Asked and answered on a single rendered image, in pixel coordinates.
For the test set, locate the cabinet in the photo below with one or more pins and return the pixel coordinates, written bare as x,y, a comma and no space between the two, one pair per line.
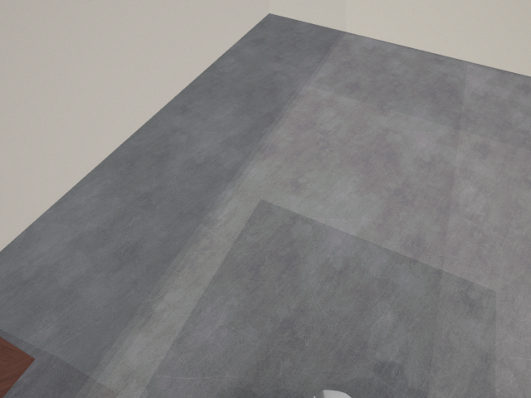
13,363

